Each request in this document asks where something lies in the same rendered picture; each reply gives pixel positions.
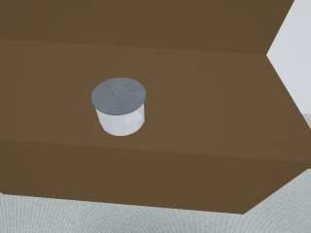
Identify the table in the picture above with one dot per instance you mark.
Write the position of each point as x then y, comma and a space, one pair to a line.
221, 132

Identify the knob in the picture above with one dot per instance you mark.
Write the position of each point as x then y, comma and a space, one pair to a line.
118, 89

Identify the lid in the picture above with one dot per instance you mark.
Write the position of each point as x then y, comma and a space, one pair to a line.
105, 102

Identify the pot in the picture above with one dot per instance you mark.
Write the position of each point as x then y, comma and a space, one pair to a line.
122, 125

